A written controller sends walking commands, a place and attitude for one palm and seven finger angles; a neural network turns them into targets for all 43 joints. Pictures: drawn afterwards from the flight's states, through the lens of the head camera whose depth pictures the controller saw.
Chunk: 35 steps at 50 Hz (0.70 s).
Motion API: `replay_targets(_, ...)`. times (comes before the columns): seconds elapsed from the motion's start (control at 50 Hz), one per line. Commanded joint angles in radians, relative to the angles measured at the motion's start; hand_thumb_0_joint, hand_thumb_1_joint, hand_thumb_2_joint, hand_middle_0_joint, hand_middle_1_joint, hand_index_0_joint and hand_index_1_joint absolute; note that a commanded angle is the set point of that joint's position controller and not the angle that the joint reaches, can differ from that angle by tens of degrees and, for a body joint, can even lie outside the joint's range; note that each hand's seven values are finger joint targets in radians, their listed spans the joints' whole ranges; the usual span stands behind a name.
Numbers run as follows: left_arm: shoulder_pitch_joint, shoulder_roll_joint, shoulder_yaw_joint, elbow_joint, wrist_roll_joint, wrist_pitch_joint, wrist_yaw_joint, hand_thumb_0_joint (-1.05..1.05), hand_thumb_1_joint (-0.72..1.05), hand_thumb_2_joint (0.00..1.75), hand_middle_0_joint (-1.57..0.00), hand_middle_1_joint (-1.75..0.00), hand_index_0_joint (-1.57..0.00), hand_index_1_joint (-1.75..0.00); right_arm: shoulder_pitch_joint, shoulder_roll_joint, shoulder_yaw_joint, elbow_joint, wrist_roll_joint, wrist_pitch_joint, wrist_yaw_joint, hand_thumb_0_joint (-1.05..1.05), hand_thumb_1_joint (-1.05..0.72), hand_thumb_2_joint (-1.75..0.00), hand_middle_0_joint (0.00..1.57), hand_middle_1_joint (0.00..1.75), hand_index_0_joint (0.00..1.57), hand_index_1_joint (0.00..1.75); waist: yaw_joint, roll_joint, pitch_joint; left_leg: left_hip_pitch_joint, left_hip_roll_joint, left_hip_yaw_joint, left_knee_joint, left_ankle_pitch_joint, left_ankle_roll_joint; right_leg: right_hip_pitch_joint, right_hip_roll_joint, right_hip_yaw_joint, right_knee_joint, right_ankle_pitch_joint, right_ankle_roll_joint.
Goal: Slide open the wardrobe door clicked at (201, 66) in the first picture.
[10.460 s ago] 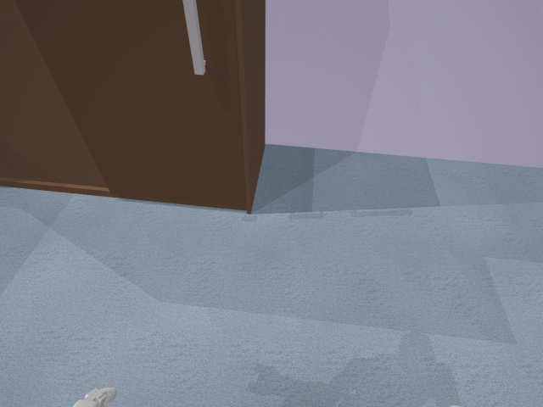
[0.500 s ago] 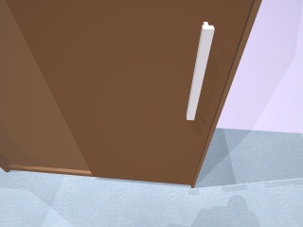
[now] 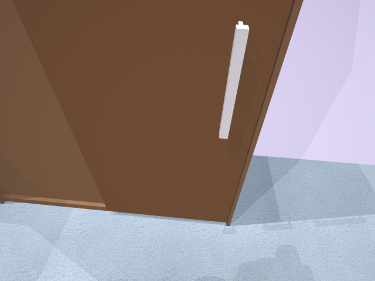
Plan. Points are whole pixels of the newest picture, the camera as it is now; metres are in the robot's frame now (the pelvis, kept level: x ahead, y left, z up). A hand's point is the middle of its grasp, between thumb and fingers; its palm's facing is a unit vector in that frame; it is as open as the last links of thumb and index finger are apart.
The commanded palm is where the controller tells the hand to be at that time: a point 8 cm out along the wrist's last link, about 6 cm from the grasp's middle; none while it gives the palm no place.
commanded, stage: come to a stop and stand still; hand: right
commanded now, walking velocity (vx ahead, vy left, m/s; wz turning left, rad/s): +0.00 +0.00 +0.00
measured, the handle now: (230, 87) +0.59 -0.09 +0.14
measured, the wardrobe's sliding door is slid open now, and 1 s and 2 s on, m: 0.00 0.00 0.00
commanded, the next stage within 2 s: look again from close up in 1.44 s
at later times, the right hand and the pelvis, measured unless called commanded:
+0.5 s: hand out of the picture -0.19 -0.17 -0.19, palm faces +0.19 +0.97 -0.17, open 7.4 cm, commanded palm none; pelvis -0.08 -0.03 -0.01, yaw -3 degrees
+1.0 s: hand out of the picture +0.02 -0.29 -0.17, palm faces -0.10 +0.98 -0.14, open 7.4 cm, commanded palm none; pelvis -0.08 -0.10 +0.02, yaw +3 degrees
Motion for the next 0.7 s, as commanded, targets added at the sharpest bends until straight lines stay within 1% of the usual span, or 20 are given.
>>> replay_targets(0.0,0.033,0.113,0.028,-0.045,-0.003,-0.011,0.01,0.0,0.9,0.9,-0.2,-0.3,-0.2,-0.3,0.157,-0.058,-0.02,0.006,0.001,-0.005,-0.01,0.0,-0.9,-0.9,0.2,0.3,0.2,0.3,-0.009,0.034,0.158,-0.056,-0.007,-0.035,-0.063,-0.137,0.033,-0.134,-0.209,0.262,-0.241,-0.484,0.114)
replay_targets(0.16,0.032,0.099,0.03,-0.051,-0.004,-0.009,0.01,0.0,0.9,0.9,-0.2,-0.3,-0.2,-0.3,0.127,-0.082,-0.028,-0.003,0.002,-0.014,-0.003,0.0,-0.9,-0.9,0.2,0.3,0.2,0.3,0.016,0.082,0.121,-0.21,0.028,-0.127,-0.141,-0.24,0.05,-0.01,-0.157,0.214,-0.099,-0.402,0.112)
replay_targets(0.22,0.034,0.115,0.038,-0.053,-0.003,-0.005,0.012,0.0,0.9,0.9,-0.2,-0.3,-0.2,-0.3,0.119,-0.094,-0.037,-0.008,0.0,-0.003,-0.001,0.0,-0.9,-0.9,0.2,0.3,0.2,0.3,0.018,0.052,0.117,-0.219,0.001,-0.092,-0.093,-0.24,0.047,-0.028,-0.168,0.228,-0.115,-0.466,0.123)
replay_targets(0.26,-0.009,0.136,0.045,-0.069,0.001,0.001,0.012,0.0,0.9,0.9,-0.2,-0.3,-0.2,-0.3,0.162,-0.086,-0.049,0.004,-0.003,0.016,0.004,0.0,-0.9,-0.9,0.2,0.3,0.2,0.3,-0.012,-0.033,0.127,-0.091,-0.05,-0.019,0.073,-0.173,0.037,-0.191,-0.204,0.247,-0.206,-0.56,0.129)
replay_targets(0.32,-0.169,0.205,0.061,-0.13,0.006,0.0,0.009,0.0,0.9,0.9,-0.2,-0.3,-0.2,-0.3,0.367,-0.076,-0.074,0.057,-0.005,0.042,0.01,0.0,-0.9,-0.9,0.2,0.3,0.2,0.3,-0.126,-0.115,0.068,0.275,-0.101,0.088,0.435,-0.126,0.026,-0.517,-0.28,0.243,-0.357,-0.555,0.123)
replay_targets(0.36,-0.224,0.21,0.063,-0.156,0.013,0.005,0.009,0.0,0.9,0.9,-0.2,-0.3,-0.2,-0.3,0.406,-0.075,-0.084,0.048,-0.004,0.042,0.006,0.0,-0.9,-0.9,0.2,0.3,0.2,0.3,-0.145,-0.066,0.11,0.266,-0.067,0.082,0.255,-0.198,0.04,-0.467,-0.25,0.197,-0.299,-0.481,0.136)
replay_targets(0.38,-0.2,0.165,0.051,-0.148,0.012,0.016,0.005,0.0,0.9,0.9,-0.2,-0.3,-0.2,-0.3,0.408,-0.043,-0.073,0.055,-0.001,0.038,0.003,0.0,-0.9,-0.9,0.2,0.3,0.2,0.3,-0.133,0.025,0.143,0.189,-0.058,0.077,0.032,-0.207,0.051,-0.377,-0.197,0.148,-0.205,-0.487,0.155)
replay_targets(0.4,-0.135,0.099,0.044,-0.137,0.0,0.032,0.004,0.0,0.9,0.9,-0.2,-0.3,-0.2,-0.3,0.365,-0.045,-0.061,0.045,-0.001,0.028,-0.006,0.0,-0.9,-0.9,0.2,0.3,0.2,0.3,-0.086,0.213,0.159,0.001,0.037,-0.109,-0.257,-0.382,0.1,-0.24,-0.097,0.092,0.042,-0.449,0.177)
replay_targets(0.42,-0.063,0.031,0.051,-0.127,-0.007,0.052,0.006,0.0,0.9,0.9,-0.2,-0.3,-0.2,-0.3,0.208,-0.095,-0.05,-0.001,-0.002,0.014,-0.018,0.0,-0.9,-0.9,0.2,0.3,0.2,0.3,-0.004,0.428,0.195,-0.336,0.264,-0.441,-0.471,-0.645,0.194,-0.13,-0.037,0.127,0.523,-0.295,0.167)
replay_targets(0.44,-0.015,0.081,0.065,-0.139,-0.001,0.056,-0.007,0.0,0.9,0.9,-0.2,-0.3,-0.2,-0.3,-0.049,-0.119,-0.042,-0.09,0.0,-0.002,-0.028,0.0,-0.9,-0.9,0.2,0.3,0.2,0.3,0.089,0.297,0.234,-0.585,0.352,-0.506,-0.527,-0.639,0.229,-0.091,-0.08,0.255,0.803,-0.228,0.15)
replay_targets(0.46,0.069,0.101,0.08,-0.121,0.0,0.063,-0.021,0.0,0.9,0.9,-0.2,-0.3,-0.2,-0.3,-0.264,-0.175,-0.064,-0.146,0.003,-0.014,-0.031,0.0,-0.9,-0.9,0.2,0.3,0.2,0.3,0.182,0.267,0.154,-0.683,0.346,-0.453,-0.523,-0.534,0.22,0.023,-0.088,0.289,0.998,-0.174,0.163)
replay_targets(0.48,0.121,0.092,0.071,-0.085,0.005,0.047,-0.022,0.0,0.9,0.9,-0.2,-0.3,-0.2,-0.3,-0.339,-0.164,-0.058,-0.168,0.007,-0.041,-0.034,0.0,-0.9,-0.9,0.2,0.3,0.2,0.3,0.198,0.222,0.135,-0.643,0.259,-0.355,-0.47,-0.483,0.158,0.018,-0.115,0.272,0.977,-0.14,0.149)
replay_targets(0.52,0.119,0.06,0.057,-0.099,0.0,0.013,-0.024,0.0,0.9,0.9,-0.2,-0.3,-0.2,-0.3,-0.217,-0.158,-0.057,-0.134,-0.006,-0.047,-0.021,0.0,-0.9,-0.9,0.2,0.3,0.2,0.3,0.134,0.104,0.14,-0.353,0.146,-0.183,-0.336,-0.298,0.101,-0.061,-0.114,0.157,0.631,-0.236,0.132)
replay_targets(0.56,0.047,0.016,0.038,-0.12,-0.004,-0.025,-0.016,0.0,0.9,0.9,-0.2,-0.3,-0.2,-0.3,-0.059,-0.192,-0.07,-0.078,-0.012,-0.029,-0.006,0.0,-0.9,-0.9,0.2,0.3,0.2,0.3,0.036,0.099,0.146,-0.204,0.135,-0.206,-0.211,-0.313,0.127,-0.039,-0.094,0.081,0.259,-0.376,0.116)
replay_targets(0.58,0.095,0.007,0.029,-0.109,-0.002,-0.042,-0.008,0.0,0.9,0.9,-0.2,-0.3,-0.2,-0.3,-0.025,-0.189,-0.071,-0.063,-0.007,-0.016,0.003,0.0,-0.9,-0.9,0.2,0.3,0.2,0.3,0.03,0.075,0.133,-0.197,0.099,-0.195,-0.111,-0.351,0.109,0.054,-0.074,0.055,0.047,-0.33,0.112)
replay_targets(0.6,0.144,0.027,0.022,-0.089,0.0,-0.056,0.003,0.0,0.9,0.9,-0.2,-0.3,-0.2,-0.3,-0.008,-0.158,-0.07,-0.063,0.003,-0.009,0.014,0.0,-0.9,-0.9,0.2,0.3,0.2,0.3,0.023,-0.053,0.147,-0.197,0.026,-0.131,0.05,-0.336,0.085,0.091,-0.082,0.087,-0.09,-0.291,0.114)
replay_targets(0.62,0.194,0.11,0.036,-0.082,0.008,-0.068,0.013,0.0,0.9,0.9,-0.2,-0.3,-0.2,-0.3,0.015,-0.099,-0.06,-0.082,0.009,-0.009,0.025,0.0,-0.9,-0.9,0.2,0.3,0.2,0.3,0.035,-0.282,0.16,-0.39,-0.057,-0.044,0.318,-0.296,0.033,0.167,-0.288,0.417,-0.19,-0.417,0.064)
replay_targets(0.64,0.212,0.2,0.054,-0.095,0.014,-0.064,0.032,0.0,0.9,0.9,-0.2,-0.3,-0.2,-0.3,-0.077,-0.089,-0.063,-0.141,0.003,-0.001,0.033,0.0,-0.9,-0.9,0.2,0.3,0.2,0.3,0.058,-0.312,0.209,-0.551,-0.041,-0.026,0.501,-0.272,0.007,0.078,-0.504,0.675,-0.288,-0.573,-0.021)
replay_targets(0.66,0.16,0.224,0.054,-0.115,0.023,-0.057,0.038,0.0,0.9,0.9,-0.2,-0.3,-0.2,-0.3,-0.159,-0.121,-0.074,-0.187,-0.004,0.003,0.048,0.0,-0.9,-0.9,0.2,0.3,0.2,0.3,0.042,-0.13,0.23,-0.559,0.013,-0.1,0.585,-0.179,0.01,-0.013,-0.554,0.708,-0.334,-0.66,-0.083)
replay_targets(0.68,0.135,0.169,0.036,-0.094,0.022,-0.068,0.039,0.0,0.9,0.9,-0.2,-0.3,-0.2,-0.3,-0.21,-0.135,-0.08,-0.178,-0.015,0.014,0.054,0.0,-0.9,-0.9,0.2,0.3,0.2,0.3,0.031,-0.068,0.234,-0.552,0.009,-0.129,0.625,-0.061,-0.001,-0.036,-0.475,0.678,-0.344,-0.525,0.012)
